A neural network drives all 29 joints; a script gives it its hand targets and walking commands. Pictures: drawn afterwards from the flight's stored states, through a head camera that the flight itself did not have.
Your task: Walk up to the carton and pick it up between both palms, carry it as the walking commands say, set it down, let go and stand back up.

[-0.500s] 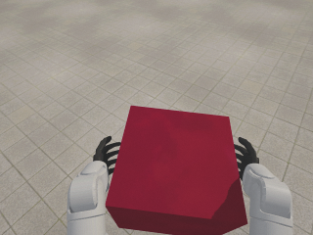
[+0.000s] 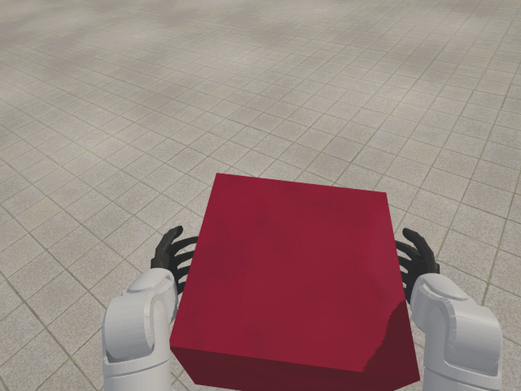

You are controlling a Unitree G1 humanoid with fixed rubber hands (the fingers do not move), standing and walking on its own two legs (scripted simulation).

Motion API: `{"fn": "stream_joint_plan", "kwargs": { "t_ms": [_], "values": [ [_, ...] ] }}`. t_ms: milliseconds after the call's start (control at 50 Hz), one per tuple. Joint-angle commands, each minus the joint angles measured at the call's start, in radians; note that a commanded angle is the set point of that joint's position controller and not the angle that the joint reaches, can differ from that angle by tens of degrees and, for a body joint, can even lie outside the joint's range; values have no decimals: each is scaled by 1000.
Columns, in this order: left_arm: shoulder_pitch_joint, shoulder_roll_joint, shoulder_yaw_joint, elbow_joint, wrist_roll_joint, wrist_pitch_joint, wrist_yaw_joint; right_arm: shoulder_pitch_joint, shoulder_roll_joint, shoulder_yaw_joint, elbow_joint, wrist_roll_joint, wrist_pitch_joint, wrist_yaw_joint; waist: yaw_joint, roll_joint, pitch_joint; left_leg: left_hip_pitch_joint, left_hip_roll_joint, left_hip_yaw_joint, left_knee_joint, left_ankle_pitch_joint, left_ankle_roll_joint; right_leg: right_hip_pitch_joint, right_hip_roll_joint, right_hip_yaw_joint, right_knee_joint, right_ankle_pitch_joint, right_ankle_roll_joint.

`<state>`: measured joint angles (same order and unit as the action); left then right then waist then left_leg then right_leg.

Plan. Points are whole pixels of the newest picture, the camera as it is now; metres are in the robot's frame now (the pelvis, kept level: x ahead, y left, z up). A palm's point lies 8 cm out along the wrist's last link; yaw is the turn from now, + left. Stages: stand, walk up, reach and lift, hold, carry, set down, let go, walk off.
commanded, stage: carry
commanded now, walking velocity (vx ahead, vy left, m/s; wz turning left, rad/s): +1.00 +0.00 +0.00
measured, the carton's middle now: (286, 292) +0.26 +0.00 +0.02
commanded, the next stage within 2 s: none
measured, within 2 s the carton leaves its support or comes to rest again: neither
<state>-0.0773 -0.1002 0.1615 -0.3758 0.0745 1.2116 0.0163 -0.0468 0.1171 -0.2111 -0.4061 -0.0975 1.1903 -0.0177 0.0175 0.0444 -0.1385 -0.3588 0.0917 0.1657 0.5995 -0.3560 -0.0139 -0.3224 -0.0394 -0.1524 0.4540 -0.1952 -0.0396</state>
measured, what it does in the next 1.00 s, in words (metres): walks ahead: left foot, then right foot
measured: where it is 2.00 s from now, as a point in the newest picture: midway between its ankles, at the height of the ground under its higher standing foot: (280, 155)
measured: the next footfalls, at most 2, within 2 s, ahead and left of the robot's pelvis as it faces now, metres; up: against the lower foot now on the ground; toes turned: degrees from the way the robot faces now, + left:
left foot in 0.40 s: +0.27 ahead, +0.13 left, +0.00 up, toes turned +10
right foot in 0.74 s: +0.64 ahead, -0.12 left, +0.00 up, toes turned -9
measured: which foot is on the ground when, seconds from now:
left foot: up 0.00-0.38, down 0.40-0.78, up 0.80-1.00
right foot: down 0.00-0.42, up 0.44-0.72, down 0.74-1.00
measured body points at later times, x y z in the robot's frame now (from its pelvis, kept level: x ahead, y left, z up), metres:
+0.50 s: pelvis +0.25 +0.03 -0.01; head +0.26 +0.02 +0.44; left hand +0.52 +0.19 +0.05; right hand +0.49 -0.17 +0.04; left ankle +0.24 +0.12 -0.74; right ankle +0.09 -0.08 -0.65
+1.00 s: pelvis +0.68 -0.01 +0.00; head +0.72 -0.02 +0.45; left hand +0.91 +0.19 +0.05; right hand +0.95 -0.16 +0.04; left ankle +0.74 +0.12 -0.69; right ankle +0.60 -0.12 -0.74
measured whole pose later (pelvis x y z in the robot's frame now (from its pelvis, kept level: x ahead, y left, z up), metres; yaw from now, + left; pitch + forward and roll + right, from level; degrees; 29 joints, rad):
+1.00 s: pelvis +0.68 -0.01 +0.00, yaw +2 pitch +4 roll +0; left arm 0.02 -0.13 0.15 -0.49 0.07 1.18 0.03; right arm 0.00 0.13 -0.21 -0.46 -0.08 1.15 0.02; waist 0.06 0.03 -0.01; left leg -0.62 0.09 0.09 0.88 -0.28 -0.01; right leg -0.13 -0.05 -0.19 0.40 -0.33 -0.01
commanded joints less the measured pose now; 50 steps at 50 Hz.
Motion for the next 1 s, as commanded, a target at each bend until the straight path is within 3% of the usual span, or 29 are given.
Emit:
{"fn": "stream_joint_plan", "kwargs": {
  "t_ms": [0, 40, 100, 240, 300, 320, 340, 360, 380, 400, 420, 440, 480, 520, 540, 560, 640, 680, 700, 720, 740, 760, 780, 800, 820, 880, 940, 960, 980],
  "values": [
    [-521, -720, -700, -141, -331, -17, -202, -551, 738, 821, -128, 402, 24, 214, 0, -107, -74, -458, 19, -132, 285, 15, -20, 371, -422, 687, -384, -408, -198],
    [-609, -768, -729, -235, -362, -20, -195, -567, 825, 833, -110, 418, 14, 221, -3, -149, -176, -451, 51, -129, 307, 99, -34, 476, -344, 493, -333, -326, -145],
    [-503, -794, -734, -218, -364, -26, -195, -613, 800, 864, -228, 445, -6, 202, 4, -172, -198, -411, 34, -97, 253, 151, -46, 486, -290, 359, -338, -224, -126],
    [-460, -731, -740, -229, -354, -24, -200, -554, 747, 855, -226, 416, 9, 198, 13, -199, -116, -273, -12, 26, 29, 194, -34, 457, -266, 243, -378, -123, -130],
    [-423, -724, -766, -284, -358, -34, -197, -466, 726, 855, -232, 412, 10, 194, 0, -287, -173, -154, -38, 42, -103, 186, 0, 523, -241, 179, -282, 184, -107],
    [-474, -721, -786, -344, -384, -41, -198, -448, 731, 851, -215, 410, 6, 193, 0, -223, -187, -37, -91, 124, -100, 142, 18, 480, -245, 152, -232, 371, -103],
    [-433, -690, -770, -291, -368, -31, -201, -505, 743, 854, -256, 414, 4, 193, -15, -265, -223, 98, -83, 133, -161, 161, 29, 447, -220, 64, -98, 466, -76],
    [-448, -686, -790, -304, -366, -32, -196, -449, 713, 838, -206, 404, -2, 189, -46, -125, -332, 396, -101, 143, -192, 154, 58, 299, -172, 1, 155, 539, -49],
    [-463, -655, -797, -308, -379, -29, -204, -394, 712, 840, -185, 389, -4, 185, -81, -19, -371, 647, 33, -66, -188, -48, 96, 24, -129, -31, 487, 426, -7],
    [-555, -683, -798, -304, -385, -27, -214, -444, 713, 820, -190, 367, -7, 183, -77, 196, -272, 692, 247, -423, -249, -70, 111, -293, -23, 23, 664, -57, 0],
    [-489, -690, -813, -243, -405, -21, -225, -398, 675, 819, -151, 360, -13, 170, -65, 312, -265, 811, 359, -764, -371, 49, 231, -588, 75, 120, 792, -258, 9],
    [-484, -723, -818, -247, -405, -41, -226, -446, 707, 832, -228, 383, -18, 176, -55, 109, -302, 816, 378, -695, -356, 51, 244, -606, -48, 196, 884, -238, -12],
    [-510, -760, -786, -250, -388, -49, -226, -534, 766, 862, -263, 408, -25, 193, -50, -64, -237, 727, 337, -528, -382, 98, 192, -611, -109, 219, 840, -170, 4],
    [-509, -799, -793, -287, -395, -56, -219, -515, 800, 866, -255, 434, -33, 197, -39, -63, -152, 538, 290, -355, -437, 117, 134, -492, -156, 193, 680, -24, 21],
    [-524, -797, -775, -274, -395, -56, -213, -525, 837, 870, -229, 455, -28, 202, -40, 41, -127, 539, 269, -293, -460, 100, 143, -499, -165, 167, 603, -33, 32],
    [-540, -780, -797, -313, -388, -65, -208, -558, 813, 872, -293, 457, -40, 205, -39, 51, -54, 461, 223, -188, -479, 231, 129, -459, -147, 110, 506, 0, 41],
    [-392, -730, -748, -243, -305, -45, -168, -397, 765, 845, -157, 453, -12, 218, -26, 84, -47, 445, 129, -49, -486, 594, 119, -267, -30, -56, 198, 45, -3],
    [-415, -723, -750, -229, -301, -43, -170, -473, 712, 856, -220, 441, -18, 216, 5, 178, -179, 461, 101, 45, -242, 1039, 85, 4, 57, -130, 136, 26, -21],
    [-391, -701, -742, -205, -295, -42, -173, -477, 713, 858, -234, 451, -16, 218, 6, 126, -250, 398, 77, 96, -101, 1114, 84, 181, 115, -204, 95, 16, -34],
    [-405, -709, -753, -248, -304, -50, -167, -487, 709, 858, -228, 452, -9, 220, 35, 134, -321, 244, 54, 95, 145, 1048, 72, 403, 89, -141, 138, 5, -50],
    [-429, -698, -757, -274, -321, -47, -165, -542, 698, 863, -267, 452, -2, 220, 68, -31, -413, 70, 6, 86, 460, 790, 57, 585, -19, 73, 63, -242, -62],
    [-431, -689, -737, -248, -310, -49, -169, -562, 719, 872, -282, 451, 6, 225, 63, -370, -433, -234, -181, -44, 833, 282, 20, 734, -266, 679, -155, -125, -211],
    [-438, -735, -755, -274, -313, -52, -170, -480, 749, 862, -239, 439, 12, 232, 46, -398, -410, -487, -210, -199, 998, -129, 28, 836, -380, 844, -164, 187, -304],
    [-461, -773, -764, -295, -334, -51, -174, -437, 747, 834, -208, 433, 3, 229, 46, -173, -367, -568, -109, -278, 1039, -148, 39, 808, -391, 709, -48, 387, -302],
    [-490, -821, -771, -264, -349, -44, -176, -447, 779, 809, -125, 424, 3, 231, 35, -21, -365, -517, -46, -258, 915, -92, 43, 708, -377, 612, -54, 386, -225],
    [-521, -818, -814, -303, -402, -58, -204, -431, 806, 805, -163, 389, -25, 215, 13, -111, -249, -416, 37, -206, 572, 24, 14, 512, -330, 459, -153, 96, -138],
    [-521, -788, -827, -298, -448, -75, -230, -511, 799, 831, -236, 375, -53, 184, 8, -223, -87, -296, 57, -115, 182, 65, -9, 358, -277, 238, -268, 144, -110],
    [-489, -758, -837, -317, -448, -74, -229, -469, 766, 830, -260, 367, -60, 173, 6, -176, -114, -159, 2, -33, 64, 127, -6, 276, -218, 159, -307, 184, -84],
    [-534, -754, -834, -358, -457, -80, -231, -480, 767, 837, -250, 358, -55, 165, -1, -270, -100, -66, -26, 34, 36, 195, -2, 269, -235, 127, -350, 201, -83]
  ]
}}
